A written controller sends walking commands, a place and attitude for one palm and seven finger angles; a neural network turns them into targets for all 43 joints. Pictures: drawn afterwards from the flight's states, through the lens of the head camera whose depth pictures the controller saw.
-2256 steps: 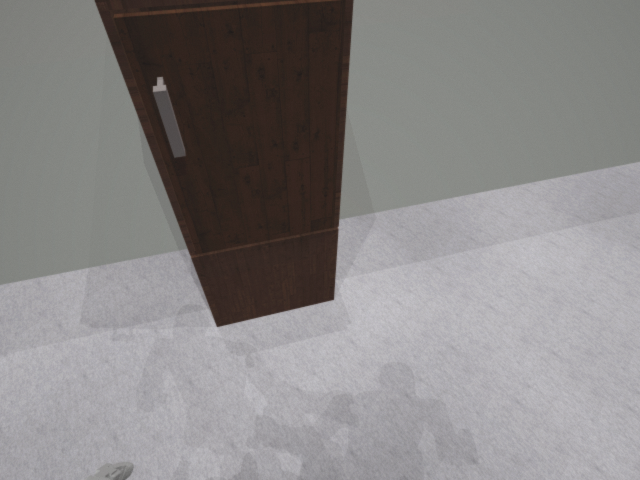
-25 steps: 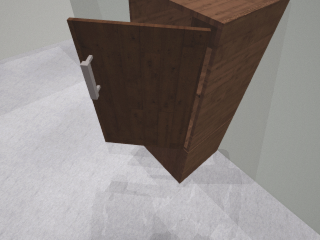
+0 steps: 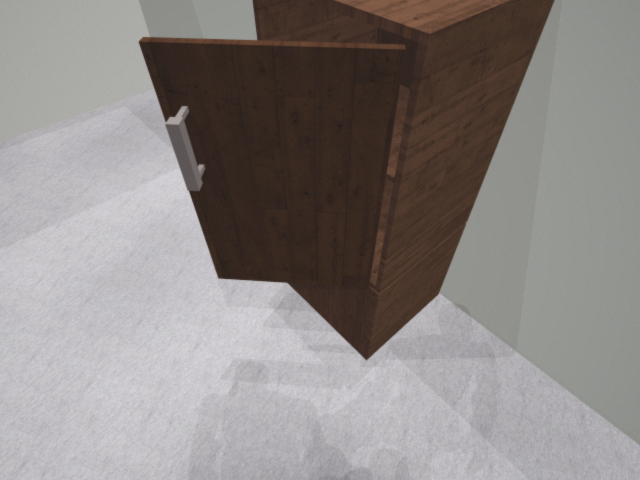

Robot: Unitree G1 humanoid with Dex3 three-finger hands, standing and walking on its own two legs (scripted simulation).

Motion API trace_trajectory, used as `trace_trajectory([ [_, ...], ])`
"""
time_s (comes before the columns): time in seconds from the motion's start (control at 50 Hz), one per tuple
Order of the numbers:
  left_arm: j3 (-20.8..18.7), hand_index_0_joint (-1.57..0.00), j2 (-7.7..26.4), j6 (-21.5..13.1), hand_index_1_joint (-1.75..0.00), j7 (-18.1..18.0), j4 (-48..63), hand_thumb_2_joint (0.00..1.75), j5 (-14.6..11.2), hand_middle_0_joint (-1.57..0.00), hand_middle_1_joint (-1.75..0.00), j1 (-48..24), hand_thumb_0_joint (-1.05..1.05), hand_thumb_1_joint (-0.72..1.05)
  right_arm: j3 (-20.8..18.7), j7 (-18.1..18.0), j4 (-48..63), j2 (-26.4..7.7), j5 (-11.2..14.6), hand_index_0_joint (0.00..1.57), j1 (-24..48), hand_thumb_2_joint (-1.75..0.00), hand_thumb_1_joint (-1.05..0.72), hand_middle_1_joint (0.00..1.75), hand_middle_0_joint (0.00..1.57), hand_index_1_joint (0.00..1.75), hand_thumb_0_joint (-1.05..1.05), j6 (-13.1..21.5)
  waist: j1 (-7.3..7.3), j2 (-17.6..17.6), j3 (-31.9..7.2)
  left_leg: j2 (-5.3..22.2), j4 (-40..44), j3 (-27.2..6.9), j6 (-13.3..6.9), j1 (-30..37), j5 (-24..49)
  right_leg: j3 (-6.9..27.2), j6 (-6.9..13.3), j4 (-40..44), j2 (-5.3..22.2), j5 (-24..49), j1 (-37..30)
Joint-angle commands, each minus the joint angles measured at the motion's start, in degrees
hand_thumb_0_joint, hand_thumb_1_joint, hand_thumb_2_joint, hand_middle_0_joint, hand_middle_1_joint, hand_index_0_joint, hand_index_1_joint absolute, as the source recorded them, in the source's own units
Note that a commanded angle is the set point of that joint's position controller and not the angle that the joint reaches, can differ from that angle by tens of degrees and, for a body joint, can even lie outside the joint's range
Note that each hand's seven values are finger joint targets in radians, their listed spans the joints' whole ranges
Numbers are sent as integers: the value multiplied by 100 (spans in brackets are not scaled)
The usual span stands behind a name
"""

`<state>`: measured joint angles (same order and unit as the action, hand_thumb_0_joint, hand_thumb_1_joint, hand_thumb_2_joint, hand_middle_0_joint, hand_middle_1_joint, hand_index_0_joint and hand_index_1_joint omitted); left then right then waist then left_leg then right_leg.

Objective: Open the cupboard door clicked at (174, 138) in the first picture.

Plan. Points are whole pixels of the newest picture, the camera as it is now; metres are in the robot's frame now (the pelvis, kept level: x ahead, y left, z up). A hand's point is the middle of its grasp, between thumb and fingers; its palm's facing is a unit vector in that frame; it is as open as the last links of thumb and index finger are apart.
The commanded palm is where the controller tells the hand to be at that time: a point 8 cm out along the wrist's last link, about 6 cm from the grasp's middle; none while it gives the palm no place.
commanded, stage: look again from close up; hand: left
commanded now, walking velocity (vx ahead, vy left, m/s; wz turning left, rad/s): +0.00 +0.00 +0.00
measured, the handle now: (189, 149) +0.61 +0.27 +0.08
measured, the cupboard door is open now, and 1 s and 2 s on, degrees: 44 44 44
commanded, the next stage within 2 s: shuffle to correct the standing spot in 0.02 s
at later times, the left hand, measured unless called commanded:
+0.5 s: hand out of the picture +0.01 +0.19 -0.19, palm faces +0.05 -0.98 -0.17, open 7.3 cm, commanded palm none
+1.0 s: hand out of the picture +0.10 +0.26 -0.17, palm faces +0.08 -0.97 -0.23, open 7.3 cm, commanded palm none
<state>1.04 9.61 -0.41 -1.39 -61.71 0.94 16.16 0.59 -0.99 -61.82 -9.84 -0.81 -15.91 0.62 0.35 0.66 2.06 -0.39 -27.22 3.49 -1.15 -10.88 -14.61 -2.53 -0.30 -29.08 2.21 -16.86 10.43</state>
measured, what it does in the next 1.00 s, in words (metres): walks ahead: right foot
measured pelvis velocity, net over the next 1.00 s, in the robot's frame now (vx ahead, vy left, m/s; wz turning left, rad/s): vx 0.10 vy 0.06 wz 0.01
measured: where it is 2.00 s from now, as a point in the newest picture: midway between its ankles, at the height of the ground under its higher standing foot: outside the picture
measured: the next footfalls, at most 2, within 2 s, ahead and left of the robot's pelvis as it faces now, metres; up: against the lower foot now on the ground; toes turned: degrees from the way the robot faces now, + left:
right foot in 0.70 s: +0.11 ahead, -0.08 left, +0.00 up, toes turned -6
left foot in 1.04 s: +0.18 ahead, +0.21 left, +0.00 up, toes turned +6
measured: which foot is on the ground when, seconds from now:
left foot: down 0.00-0.70, up 0.72-1.00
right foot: down 0.00-0.46, up 0.48-0.68, down 0.70-1.00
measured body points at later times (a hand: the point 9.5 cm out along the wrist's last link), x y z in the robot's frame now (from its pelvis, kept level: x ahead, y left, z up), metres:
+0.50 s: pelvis +0.04 +0.02 -0.01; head +0.06 +0.03 +0.44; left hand +0.01 +0.24 -0.18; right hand +0.04 -0.21 -0.16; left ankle +0.00 +0.11 -0.74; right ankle -0.01 -0.11 -0.72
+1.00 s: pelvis +0.10 +0.06 +0.00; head +0.13 +0.07 +0.45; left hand +0.10 +0.31 -0.15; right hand +0.19 -0.17 -0.15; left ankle +0.13 +0.21 -0.71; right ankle +0.07 -0.07 -0.74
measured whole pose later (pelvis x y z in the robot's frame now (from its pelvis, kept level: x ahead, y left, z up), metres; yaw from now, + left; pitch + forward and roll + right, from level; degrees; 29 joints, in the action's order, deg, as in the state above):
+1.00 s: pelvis +0.10 +0.06 +0.00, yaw +0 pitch +1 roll +2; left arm -2.7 10.9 0.0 -1.2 -57.4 2.3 16.7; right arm -2.6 0.7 -55.2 -11.1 -0.6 -9.8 -1.1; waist 3.1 -2.6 3.8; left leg 2.0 -40.1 4.0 2.6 -23.2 -16.6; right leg -4.3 -2.0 -31.9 7.3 -18.9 13.4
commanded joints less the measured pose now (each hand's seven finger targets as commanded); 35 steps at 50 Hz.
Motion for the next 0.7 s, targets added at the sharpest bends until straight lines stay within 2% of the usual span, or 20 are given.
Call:
trace_trajectory([
  [0.0,-143,-20,698,-66,-30,-44,157,90,-15,-20,-30,260,0,90,-78,-29,179,-587,6,20,-175,-90,-90,30,20,30,0,115,22,-147,301,529,761,-610,-126,-357,-27,488,224,743,364,-162,274],
  [0.1,-140,-20,699,-93,-30,-38,104,90,-28,-20,-30,277,0,90,-78,-40,65,-558,19,20,-201,-90,-90,30,20,30,0,135,17,-136,144,547,650,-542,-98,-164,356,498,229,781,411,137,239],
  [0.18,-195,-20,711,-56,-30,-34,95,90,14,-20,-30,389,0,90,-75,-7,10,-466,-13,20,-330,-90,-90,30,20,30,0,58,57,-179,283,360,359,-341,-71,-444,-411,693,362,838,515,-849,279],
  [0.26,-322,-20,950,-40,-30,-32,115,90,30,-20,-30,605,0,90,-100,35,133,-345,-35,20,-290,-90,-90,30,20,30,0,-5,143,-809,519,144,-466,1,14,-994,-702,1398,697,1366,1089,-1513,227],
  [0.3,-387,-20,994,-61,-30,-39,156,90,44,-20,-30,644,0,90,-118,45,193,-317,-41,20,-263,-90,-90,30,20,30,0,10,152,-909,588,175,-824,51,38,-1125,-639,1626,856,1433,1387,-1000,246],
  [0.34,-426,-20,974,-80,-30,-49,197,90,57,-20,-30,575,0,90,-125,39,191,-283,-33,20,-396,-90,-90,30,20,30,0,42,74,-799,524,228,-586,52,41,-860,-484,1391,876,1092,1387,-197,323],
  [0.36,-441,-20,943,-66,-30,-48,238,90,64,-20,-30,505,0,90,-124,40,141,-266,-27,20,-537,-90,-90,30,20,30,0,61,18,-655,482,222,-295,84,23,-567,-278,1053,783,798,1202,55,391],
  [0.38,-442,-20,839,-46,-30,-46,268,90,65,-20,-30,450,0,90,-123,35,83,-316,-20,20,-740,-90,-90,30,20,30,0,98,-48,-321,354,280,-38,-27,-24,-177,182,733,645,363,922,196,530],
  [0.4,-413,-20,725,-19,-30,-31,314,90,63,-20,-30,369,0,90,-141,22,24,-475,-26,20,-926,-90,-90,30,20,30,0,128,-90,313,243,551,142,-403,-172,157,903,242,448,-235,493,66,706],
  [0.42,-374,-20,530,3,-30,-31,379,90,62,-20,-30,262,0,90,-190,-13,-21,-719,-52,20,-1160,-90,-90,30,20,30,0,142,-161,1184,151,1128,460,-1136,-545,490,1705,-351,253,-1084,49,-623,1133],
  [0.44,-329,-20,381,3,-30,-46,482,90,74,-20,-30,58,0,90,-210,-67,-62,-799,-53,20,-1365,-90,-90,30,20,30,0,133,-250,1599,231,1524,787,-1672,-952,840,2540,-460,171,-1861,-175,-1704,1818],
  [0.46,-314,-20,408,8,-30,-56,587,90,82,-20,-30,-147,0,90,-187,-104,-64,-732,-42,20,-1486,-90,-90,30,20,30,0,134,-305,1441,342,1687,768,-1855,-1263,1035,3257,-265,204,-2477,-85,-2062,2221],
  [0.48,-325,-20,403,-5,-30,-53,633,90,67,-20,-30,-252,0,90,-171,-117,-2,-695,-51,20,-1425,-90,-90,30,20,30,0,149,-285,1064,274,1735,653,-1834,-1393,1079,3637,-151,239,-2744,54,-2081,2352],
  [0.5,-334,-20,344,-25,-30,-37,633,90,46,-20,-30,-305,0,90,-178,-118,73,-684,-72,20,-1248,-90,-90,30,20,30,0,154,-228,816,202,1704,514,-1666,-1417,1082,3923,-106,273,-2719,140,-1995,2295],
  [0.56,-320,-20,151,5,-30,27,615,90,33,-20,-30,-191,0,90,-194,-113,270,-685,-89,20,-740,-90,-90,30,20,30,0,133,12,562,72,1321,525,-980,-1178,455,3527,-350,245,-1960,100,-1290,1390],
  [0.6,-331,-20,129,3,-30,33,528,90,40,-20,-30,126,0,90,-207,-101,341,-755,-48,20,-543,-90,-90,30,20,30,0,123,203,499,-106,1133,342,-738,-977,25,2934,-474,200,-1120,24,-307,573],
  [0.62,-364,-20,179,-23,-30,20,471,90,49,-20,-30,332,0,90,-223,-96,369,-751,-18,20,-499,-90,-90,30,20,30,0,121,322,329,-149,1019,117,-663,-831,-203,2664,-484,204,-544,41,230,88],
  [0.64,-412,-20,382,-86,-30,-4,386,90,58,-20,-30,731,0,90,-238,-76,401,-732,22,20,-455,-90,-90,30,20,30,0,131,514,-73,-323,814,-355,-458,-591,-547,2052,-196,249,24,324,776,-655],
  [0.66,-520,-20,882,-156,-30,-67,299,90,102,-20,-30,1176,0,90,-228,-37,488,-526,69,20,-459,-90,-90,30,20,30,0,142,652,-1258,-660,292,-1384,-83,-268,-1456,570,1322,633,411,1507,1657,-1619],
  [0.68,-610,-20,1300,-163,-30,-97,279,90,56,-20,-30,1419,0,90,-252,-27,646,-450,21,20,-312,-90,-90,30,20,30,0,117,675,-1894,-515,-192,-2805,51,31,-2219,-1913,2815,1346,1004,2819,3297,-1657],
])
